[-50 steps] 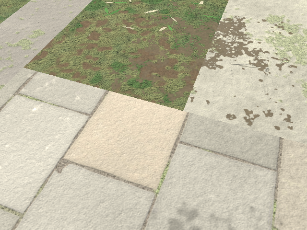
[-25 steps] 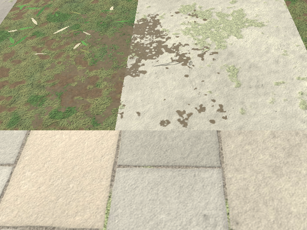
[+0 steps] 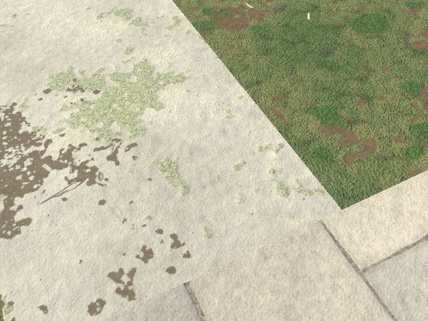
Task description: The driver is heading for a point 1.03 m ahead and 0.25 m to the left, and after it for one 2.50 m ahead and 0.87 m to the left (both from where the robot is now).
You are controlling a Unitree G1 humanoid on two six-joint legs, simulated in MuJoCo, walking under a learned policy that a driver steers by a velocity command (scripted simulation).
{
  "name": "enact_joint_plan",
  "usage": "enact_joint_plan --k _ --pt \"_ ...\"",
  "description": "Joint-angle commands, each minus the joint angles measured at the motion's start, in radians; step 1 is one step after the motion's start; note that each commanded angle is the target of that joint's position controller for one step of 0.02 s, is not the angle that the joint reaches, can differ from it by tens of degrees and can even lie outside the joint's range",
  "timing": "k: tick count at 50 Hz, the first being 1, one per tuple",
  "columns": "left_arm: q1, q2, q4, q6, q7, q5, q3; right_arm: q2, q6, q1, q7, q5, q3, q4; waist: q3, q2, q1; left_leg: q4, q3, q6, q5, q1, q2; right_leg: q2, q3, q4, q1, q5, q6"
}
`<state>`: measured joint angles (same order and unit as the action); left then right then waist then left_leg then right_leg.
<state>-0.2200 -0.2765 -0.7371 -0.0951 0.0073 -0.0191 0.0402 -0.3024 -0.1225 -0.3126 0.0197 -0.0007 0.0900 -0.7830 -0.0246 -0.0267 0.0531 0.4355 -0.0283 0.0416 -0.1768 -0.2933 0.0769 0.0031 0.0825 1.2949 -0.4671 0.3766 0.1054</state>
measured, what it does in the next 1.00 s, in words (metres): walks ahead, turning left: right foot, then left foot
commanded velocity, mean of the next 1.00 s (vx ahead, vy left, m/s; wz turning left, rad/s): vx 1.00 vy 0.00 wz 0.49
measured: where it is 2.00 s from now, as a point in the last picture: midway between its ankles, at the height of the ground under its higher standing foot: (101, 83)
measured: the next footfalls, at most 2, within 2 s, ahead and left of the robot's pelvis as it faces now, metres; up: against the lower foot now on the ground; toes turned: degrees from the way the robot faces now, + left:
right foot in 0.24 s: +0.37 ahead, -0.17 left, +0.00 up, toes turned +10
left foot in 0.68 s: +0.69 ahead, +0.20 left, +0.00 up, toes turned +36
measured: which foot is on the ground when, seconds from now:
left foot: down 0.00-0.22, up 0.24-0.66, down 0.68-1.00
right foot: up 0.00-0.22, down 0.24-0.68, up 0.70-1.00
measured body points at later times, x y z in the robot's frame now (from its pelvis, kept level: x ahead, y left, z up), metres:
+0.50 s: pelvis +0.40 -0.02 -0.01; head +0.40 +0.00 +0.44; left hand +0.27 +0.25 -0.13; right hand +0.69 -0.19 -0.06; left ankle +0.49 +0.15 -0.64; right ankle +0.33 -0.18 -0.73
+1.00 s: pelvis +0.77 +0.21 +0.00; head +0.77 +0.22 +0.45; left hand +0.79 +0.51 -0.10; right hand +0.95 +0.02 -0.12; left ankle +0.65 +0.18 -0.74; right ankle +1.08 +0.18 -0.64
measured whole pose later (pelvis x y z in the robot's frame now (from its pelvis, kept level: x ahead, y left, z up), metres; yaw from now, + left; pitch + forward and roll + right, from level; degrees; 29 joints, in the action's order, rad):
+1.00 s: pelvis +0.77 +0.21 +0.00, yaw +33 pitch -1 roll +1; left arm -0.18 -0.27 -0.71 -0.08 0.01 -0.03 0.02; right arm -0.22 -0.13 -0.40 0.02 -0.02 0.02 -0.78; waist -0.01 -0.04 0.05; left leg 0.29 0.08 0.11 -0.32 0.06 0.12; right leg -0.13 0.07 0.88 -0.85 -0.18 0.03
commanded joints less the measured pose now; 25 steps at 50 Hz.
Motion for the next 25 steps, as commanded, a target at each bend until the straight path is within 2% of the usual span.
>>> enact_joint_plan --k 1,3,4,6,7,9,10,11,12,13,14,15,16,17,18,19,21,23,25 --pt "0.035 0.025 0.126 -0.031 0.005 0.011 -0.024 -0.002 -0.011 -0.008 0.009 0.02 -0.021 0.04 -0.013 0.072 -0.075 -0.272 -0.467 0.239 -0.189 0.108 -0.251 -0.11 0.056 -0.158 -0.223 0.016 -0.014" --pt "0.089 0.02 0.159 -0.045 0.008 0.031 -0.039 -0.062 -0.01 0.015 -0.006 0.033 -0.009 0.053 -0.056 0.056 -0.092 -0.286 -0.409 0.233 -0.13 -0.029 -0.245 -0.123 0.03 -0.346 -0.148 -0.097 -0.049" --pt "0.114 0.011 0.166 -0.05 0.014 0.032 -0.043 -0.093 -0.008 0.026 -0.012 0.036 0.0 0.064 -0.056 0.059 -0.091 -0.284 -0.354 0.215 -0.112 -0.111 -0.217 -0.107 0.009 -0.437 -0.042 -0.175 -0.067" --pt "0.149 -0.016 0.172 -0.057 0.024 0.019 -0.039 -0.141 -0.006 0.0 -0.015 0.041 0.012 0.077 -0.041 0.078 -0.081 -0.289 -0.307 0.186 -0.104 -0.243 -0.195 -0.052 -0.03 -0.547 0.199 -0.321 -0.099" --pt "0.156 -0.041 0.176 -0.055 0.021 0.009 -0.028 -0.145 -0.004 -0.031 -0.015 0.046 0.011 0.077 -0.041 0.088 -0.079 -0.279 -0.319 0.172 -0.119 -0.239 -0.202 -0.04 -0.027 -0.59 0.256 -0.349 -0.11" --pt "0.145 -0.089 0.178 -0.051 0.006 -0.002 -0.001 -0.118 0.007 -0.09 -0.015 0.05 -0.001 0.067 -0.03 0.077 -0.092 -0.184 -0.324 0.131 -0.122 -0.165 -0.197 -0.021 -0.029 -0.674 0.32 -0.28 -0.109" --pt "0.082 -0.116 0.165 -0.052 -0.003 -0.005 0.018 -0.1 0.012 -0.108 -0.013 0.044 -0.01 0.063 0.005 0.065 -0.13 -0.06 -0.304 0.105 -0.047 -0.145 -0.169 -0.007 -0.045 -0.706 0.405 -0.245 -0.095" --pt "-0.062 -0.147 0.14 -0.054 -0.01 -0.002 0.04 -0.078 0.011 -0.089 -0.009 0.032 -0.022 0.072 0.086 0.045 -0.216 0.178 -0.254 0.064 0.04 -0.215 -0.121 -0.048 -0.018 -0.699 0.585 -0.23 -0.072" --pt "-0.284 -0.235 0.111 -0.044 -0.023 0.01 0.066 0.002 0.006 -0.092 -0.007 0.005 -0.052 0.099 0.26 -0.109 -0.291 0.563 -0.167 0.026 -0.118 -0.36 -0.069 -0.268 0.236 -0.752 0.832 0.025 -0.008" --pt "-0.317 -0.303 0.096 -0.034 -0.008 0.037 0.076 0.075 -0.008 -0.232 -0.013 0.077 -0.074 0.142 0.367 -0.435 -0.192 0.894 -0.121 0.015 -0.346 -0.578 -0.044 -0.472 0.81 -0.993 0.923 0.376 0.131" --pt "-0.261 -0.214 0.091 -0.036 -0.004 0.02 0.063 0.005 0.003 -0.165 -0.029 0.105 -0.06 0.124 0.21 -0.277 -0.193 1.048 -0.121 0.011 -0.243 -0.703 -0.101 -0.452 0.855 -1.062 0.809 0.527 0.127" --pt "-0.223 -0.149 0.077 -0.033 -0.005 0.005 0.048 -0.012 0.014 -0.072 -0.031 0.088 -0.056 0.134 0.09 -0.178 -0.188 1.089 -0.089 0.016 -0.172 -0.748 -0.141 -0.43 0.672 -1.054 0.712 0.377 0.105" --pt "-0.17 -0.101 0.068 -0.028 -0.003 0.017 0.035 -0.007 0.03 -0.044 -0.029 0.065 -0.055 0.128 0.044 -0.08 -0.15 1.067 -0.078 0.015 -0.118 -0.699 -0.182 -0.389 0.511 -1.041 0.604 0.195 0.088" --pt "-0.117 -0.062 0.057 -0.025 0.002 0.031 0.027 0.001 0.044 -0.009 -0.022 0.047 -0.049 0.136 -0.013 -0.053 -0.114 1.022 -0.085 0.017 -0.089 -0.651 -0.207 -0.332 0.367 -1.054 0.491 0.059 0.07" --pt "-0.072 -0.041 0.043 -0.025 0.003 0.038 0.026 0.018 0.06 -0.002 -0.011 0.052 -0.047 0.15 -0.043 -0.095 -0.071 0.985 -0.1 0.017 -0.08 -0.606 -0.234 -0.31 0.259 -1.068 0.411 -0.039 0.052" --pt "-0.042 -0.021 0.033 -0.028 0.005 0.029 0.025 0.034 0.077 0.011 -0.004 0.057 -0.049 0.158 -0.057 -0.095 -0.05 0.952 -0.101 0.016 -0.084 -0.588 -0.253 -0.297 0.166 -1.084 0.373 -0.122 0.035" --pt "-0.029 -0.027 0.016 -0.034 0.001 0.024 0.032 0.04 0.094 0.046 0.006 0.044 -0.05 0.178 -0.065 -0.044 -0.034 0.918 -0.091 0.011 -0.02 -0.596 -0.255 -0.285 0.026 -1.107 0.359 -0.284 0.026" --pt "-0.005 -0.058 0.006 -0.039 -0.011 0.027 0.038 0.036 0.093 0.09 0.016 0.032 -0.054 0.205 -0.087 -0.019 -0.02 0.806 -0.074 0.005 0.09 -0.585 -0.252 -0.265 -0.1 -1.13 0.333 -0.354 0.014" --pt "-0.013 -0.105 -0.006 -0.042 -0.021 0.025 0.047 0.019 0.088 0.167 0.033 0.025 -0.055 0.227 -0.108 0.016 -0.038 0.628 -0.005 0.016 0.217 -0.528 -0.236 -0.235 -0.204 -1.162 0.332 -0.36 -0.009"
